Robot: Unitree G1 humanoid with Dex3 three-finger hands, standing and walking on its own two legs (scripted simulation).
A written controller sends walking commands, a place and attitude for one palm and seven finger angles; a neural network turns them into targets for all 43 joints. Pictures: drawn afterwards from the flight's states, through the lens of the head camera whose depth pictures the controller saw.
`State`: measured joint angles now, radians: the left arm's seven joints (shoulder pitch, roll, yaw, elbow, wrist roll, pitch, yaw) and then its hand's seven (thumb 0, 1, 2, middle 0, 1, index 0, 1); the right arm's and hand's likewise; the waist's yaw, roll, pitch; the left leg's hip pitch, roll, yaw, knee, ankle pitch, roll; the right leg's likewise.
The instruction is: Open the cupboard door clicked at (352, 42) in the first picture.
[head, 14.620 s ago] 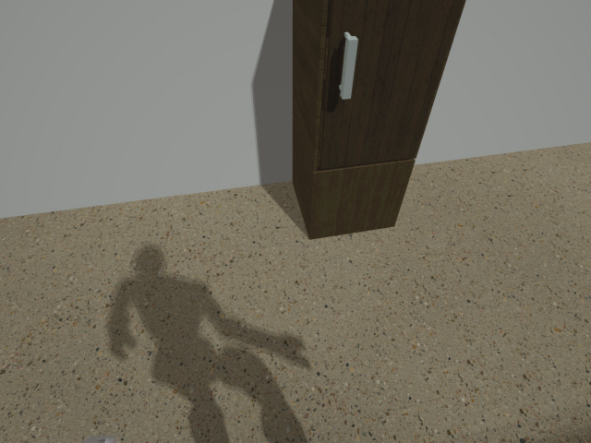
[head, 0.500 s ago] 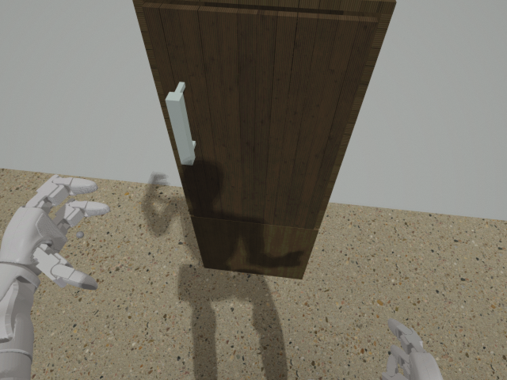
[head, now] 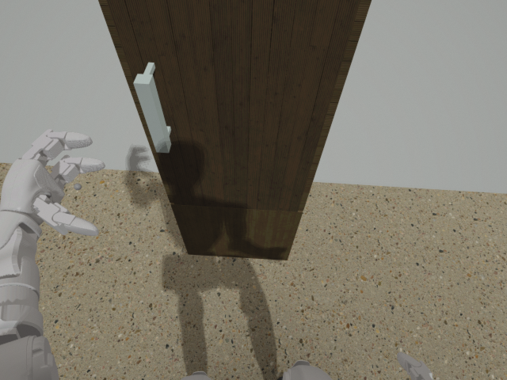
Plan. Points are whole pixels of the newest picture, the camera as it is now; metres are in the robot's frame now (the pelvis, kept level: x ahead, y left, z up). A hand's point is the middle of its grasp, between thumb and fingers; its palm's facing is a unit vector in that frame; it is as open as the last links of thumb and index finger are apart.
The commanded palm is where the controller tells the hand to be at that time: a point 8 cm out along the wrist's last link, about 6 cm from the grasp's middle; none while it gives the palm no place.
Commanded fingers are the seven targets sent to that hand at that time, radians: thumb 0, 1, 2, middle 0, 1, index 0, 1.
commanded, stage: move the hooked fingers beside the handle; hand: left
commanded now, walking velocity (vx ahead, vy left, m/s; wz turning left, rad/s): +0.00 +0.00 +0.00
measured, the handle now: (157, 109) +0.57 +0.19 +0.07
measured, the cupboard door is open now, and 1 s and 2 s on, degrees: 0 0 0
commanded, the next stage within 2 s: slide the fingers in behind the handle in 1.82 s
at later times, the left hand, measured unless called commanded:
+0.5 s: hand (96, 154) +0.44 +0.26 +0.09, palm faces -0.05 -1.00 -0.01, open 14.0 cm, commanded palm +0.43 +0.31 +0.08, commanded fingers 0.00 -0.50 0.30 -0.30 -1.20 -0.30 -1.20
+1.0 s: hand (117, 120) +0.52 +0.25 +0.09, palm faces -0.06 -1.00 -0.01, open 14.0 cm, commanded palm +0.51 +0.30 +0.08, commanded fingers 0.00 -0.50 0.30 -0.30 -1.20 -0.30 -1.20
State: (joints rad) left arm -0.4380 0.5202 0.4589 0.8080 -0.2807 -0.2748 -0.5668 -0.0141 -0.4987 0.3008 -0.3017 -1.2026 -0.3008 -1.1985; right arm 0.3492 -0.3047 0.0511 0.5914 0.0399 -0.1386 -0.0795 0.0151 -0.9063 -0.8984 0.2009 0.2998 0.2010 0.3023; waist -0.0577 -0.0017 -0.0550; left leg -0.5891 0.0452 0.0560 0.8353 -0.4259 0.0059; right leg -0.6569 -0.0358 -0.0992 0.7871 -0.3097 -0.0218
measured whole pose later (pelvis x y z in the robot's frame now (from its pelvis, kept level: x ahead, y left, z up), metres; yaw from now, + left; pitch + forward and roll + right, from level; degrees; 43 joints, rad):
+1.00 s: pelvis +0.01 +0.01 -0.02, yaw -2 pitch +20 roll -2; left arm -0.96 0.74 0.50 1.25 -0.10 -0.31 -0.49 -0.01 -0.50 0.30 -0.30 -1.20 -0.30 -1.20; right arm 0.43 -0.30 0.07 0.59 0.01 0.05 -0.05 0.01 -0.91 -0.90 0.20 0.30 0.20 0.30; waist -0.20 0.00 -0.06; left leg -0.83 0.07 0.06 0.94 -0.46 0.02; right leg -0.88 -0.02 -0.09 0.84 -0.31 -0.01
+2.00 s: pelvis +0.01 +0.01 -0.02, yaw -1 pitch +20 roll -3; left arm -0.94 0.69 0.47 1.22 -0.11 -0.33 -0.46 -0.01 -0.50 0.30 -0.30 -1.20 -0.30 -1.20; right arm 0.42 -0.29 0.07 0.58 0.00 0.08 -0.03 0.01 -0.91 -0.90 0.20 0.30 0.20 0.30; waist -0.19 0.01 -0.07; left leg -0.83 0.07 0.05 0.96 -0.48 0.02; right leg -0.88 -0.02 -0.10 0.85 -0.32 -0.01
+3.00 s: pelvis +0.01 +0.01 -0.02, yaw -1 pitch +19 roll -2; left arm -0.90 0.50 0.38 1.15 -0.11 -0.37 -0.30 -0.01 -0.50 0.30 -0.30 -1.20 -0.30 -1.20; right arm 0.41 -0.27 0.04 0.60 -0.01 0.06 -0.01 0.01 -0.91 -0.90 0.20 0.30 0.20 0.30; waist -0.17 0.02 -0.08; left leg -0.80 0.06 0.05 0.93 -0.47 0.02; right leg -0.86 -0.02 -0.09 0.85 -0.33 -0.01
